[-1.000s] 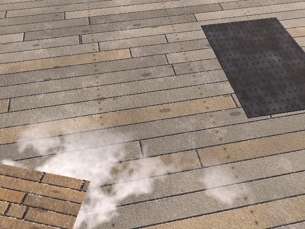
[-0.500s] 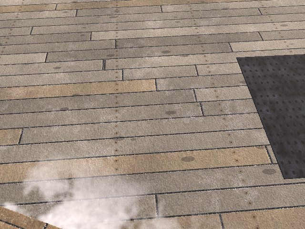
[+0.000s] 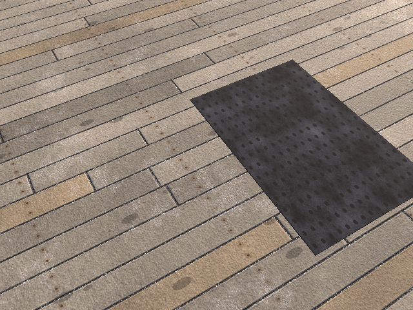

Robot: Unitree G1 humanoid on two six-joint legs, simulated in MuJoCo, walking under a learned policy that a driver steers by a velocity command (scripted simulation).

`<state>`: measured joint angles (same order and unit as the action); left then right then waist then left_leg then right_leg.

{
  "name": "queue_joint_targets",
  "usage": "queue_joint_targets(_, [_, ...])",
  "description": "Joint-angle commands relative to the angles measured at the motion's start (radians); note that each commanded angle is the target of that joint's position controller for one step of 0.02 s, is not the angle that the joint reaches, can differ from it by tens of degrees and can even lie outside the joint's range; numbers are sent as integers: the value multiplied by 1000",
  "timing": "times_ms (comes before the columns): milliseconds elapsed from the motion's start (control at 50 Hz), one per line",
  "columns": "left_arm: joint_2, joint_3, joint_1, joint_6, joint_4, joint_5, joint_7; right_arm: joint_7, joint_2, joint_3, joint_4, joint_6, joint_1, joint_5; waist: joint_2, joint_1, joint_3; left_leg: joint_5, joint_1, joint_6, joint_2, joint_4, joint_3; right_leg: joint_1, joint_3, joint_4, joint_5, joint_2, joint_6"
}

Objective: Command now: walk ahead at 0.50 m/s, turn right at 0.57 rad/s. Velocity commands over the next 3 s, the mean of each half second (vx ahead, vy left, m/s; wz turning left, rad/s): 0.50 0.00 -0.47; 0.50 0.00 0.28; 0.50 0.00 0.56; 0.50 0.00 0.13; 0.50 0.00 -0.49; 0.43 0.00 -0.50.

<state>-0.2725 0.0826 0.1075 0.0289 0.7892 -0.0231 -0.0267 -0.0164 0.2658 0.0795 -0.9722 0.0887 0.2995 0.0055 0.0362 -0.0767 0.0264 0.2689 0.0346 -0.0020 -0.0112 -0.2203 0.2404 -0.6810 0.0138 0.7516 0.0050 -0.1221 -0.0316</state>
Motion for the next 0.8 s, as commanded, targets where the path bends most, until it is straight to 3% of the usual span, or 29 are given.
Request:
queue_joint_targets(20, [-25, -7, -124, 10, -107, 0, -23, -6, 175, 36, 54, -4, -10, -14, -67, 0, 72, -413, 13, 137, 298, 61, -58, -20, -50, -86, 1, 16, -21])
queue_joint_targets(40, [-31, -5, -131, 8, -120, -1, -29, -6, 187, 39, 52, -11, -6, -19, -80, 8, 68, -475, 41, 130, 310, 33, -48, -3, -63, -101, 37, 27, -34])
queue_joint_targets(80, [-67, 11, -98, 3, -132, -2, -34, -9, 213, 46, 61, -25, -21, -28, -111, 50, 25, -794, 82, 112, 312, -83, -16, 95, -116, -110, 134, 88, -71])
queue_joint_targets(100, [-93, 26, -32, 0, -124, -4, -34, -11, 229, 51, 66, -34, -29, -32, -132, 95, -20, -941, 85, 103, 310, -194, -5, 190, -141, -109, 185, 126, -95])
queue_joint_targets(120, [-134, 50, 100, -1, -92, -7, -30, -13, 236, 51, 73, -43, -48, -36, -127, 173, -86, -996, 47, 83, 287, -370, 14, 362, -157, -155, 170, 171, -127])
queue_joint_targets(140, [-201, 87, 275, -8, -44, -8, -12, -16, 222, 44, 83, -43, -50, -27, -82, 256, -172, -827, -132, 38, 251, -629, 23, 656, -90, -206, 129, 173, -169])
queue_joint_targets(160, [-318, 109, 303, -11, -29, -14, 6, -5, 77, 2, 132, -24, 26, 23, 189, 165, -238, 52, -572, -22, 103, -994, -2, 1003, 374, -227, 169, -84, -305])
queue_joint_targets(180, [-300, 91, 314, 6, -70, -1, 0, 10, 81, -13, 170, 24, -11, -10, 169, 166, -405, 357, -777, -30, -27, -1189, -257, 1135, 839, -431, 395, -226, -437])
queue_joint_targets(200, [-218, 66, 296, 21, -64, 9, -6, 22, 153, 6, 198, 55, -146, -55, 64, 208, -289, 266, -889, 1, 31, -1203, -321, 1075, 730, -487, 355, -204, -365])
queue_joint_targets(220, [-183, 56, 245, 33, -66, 7, -5, 22, 148, 3, 205, 70, -168, -58, 23, 176, -188, 175, -886, 25, 76, -1127, -319, 940, 593, -481, 286, -167, -324])
queue_joint_targets(240, [-142, 42, 162, 37, -81, 5, -4, 13, 145, 7, 181, 69, -159, -30, -57, 126, -116, 109, -809, 25, 117, -1036, -319, 778, 474, -490, 183, -118, -284])
queue_joint_targets(260, [-124, 33, 121, 44, -96, 14, -3, 9, 159, 16, 175, 60, -138, -10, -19, 89, -88, 75, -716, 18, 140, -968, -327, 654, 395, -485, -6, -90, -271])
queue_joint_targets(280, [-116, 28, 90, 43, -105, 23, 2, 13, 157, 20, 170, 42, -98, -10, -1, 55, -94, 53, -666, 4, 155, -932, -330, 597, 368, -509, -12, -83, -273])
queue_joint_targets(320, [-121, 27, 95, 48, -100, 19, 13, 14, 131, 17, 165, 19, -101, -3, -23, 48, -76, 1, -629, -21, 155, -848, -302, 512, 293, -544, -68, -56, -265])
queue_joint_targets(380, [-145, 29, 157, 53, -70, 16, 31, 13, 90, 0, 199, 8, -202, 9, -5, 82, -32, -185, -656, -52, 143, -645, -281, 479, 202, -569, -121, -22, -241])
queue_joint_targets(440, [-145, 26, 197, 52, -49, 13, 36, 25, 74, -10, 220, 15, -296, -2, 15, 127, -7, -390, -608, -43, 105, -433, -263, 474, 145, -574, -26, 14, -192])
queue_joint_targets(500, [-148, 25, 245, 54, -15, 11, 34, 37, 80, -15, 241, 21, -363, -15, 32, 160, 26, -443, -618, -23, 89, -343, -260, 535, 163, -575, 47, -23, -185])
queue_joint_targets(560, [-151, 25, 287, 44, 15, 14, 37, 56, 92, -19, 264, 28, -405, -19, 33, 176, 46, -356, -710, 21, 83, -299, -254, 699, 167, -526, -40, -88, -178])
queue_joint_targets(620, [-181, 34, 265, 30, 21, 18, 45, 73, 111, -17, 260, 30, -335, -26, 69, 127, 11, -213, -636, 74, 55, -293, -233, 773, 132, -436, -300, -126, -150])
queue_joint_targets(660, [-171, 27, 231, 18, 10, 24, 51, 69, 178, 19, 202, 26, -133, -19, 43, 20, -129, -227, -346, 125, -24, -272, -177, 759, 37, -180, -619, -51, -98])
queue_joint_targets(680, [-150, 14, 245, 17, -12, 38, 58, 62, 230, 35, 178, 21, 19, -13, -36, -33, -252, -273, -55, 185, 103, -304, -360, 567, 1, 89, -416, -12, -60])
queue_joint_targets(700, [-53, -15, 358, 41, -33, 42, 43, 65, 310, 56, 165, 15, 99, -15, -298, 20, -357, -85, 298, 373, 319, -216, -866, 140, -20, 473, 221, 181, 31])
queue_joint_targets(720, [-103, -14, 311, 70, -28, 28, 33, 67, 219, 33, 160, 11, 110, -35, -258, -17, -373, 81, 370, 369, 334, -91, -1035, -20, 103, 570, 537, 186, 23])
queue_joint_targets(740, [-151, -3, 207, 90, -60, -4, 23, 61, 180, 22, 178, 7, 44, -33, -189, -24, -225, 112, 260, 319, 312, -75, -906, -107, 117, 591, 470, 129, 9])
queue_joint_targets(760, [-148, -7, 142, 102, -75, -4, 23, 56, 170, 18, 199, 3, -11, -22, -87, -8, -146, 44, 118, 292, 275, -60, -800, -90, 100, 539, 393, 87, 1])
queue_joint_targets(780, [-144, -2, 106, 105, -82, 19, 27, 54, 150, 10, 211, -1, -53, -15, -24, 20, -75, -50, -15, 276, 238, -36, -717, -57, 85, 452, 345, 58, 4])
queue_joint_targets(800, [-146, 3, 102, 104, -90, 38, 32, 53, 137, 3, 216, 3, -53, -6, -52, 43, -53, -256, -111, 266, 207, -34, -652, 22, 81, 391, 323, 40, 9])
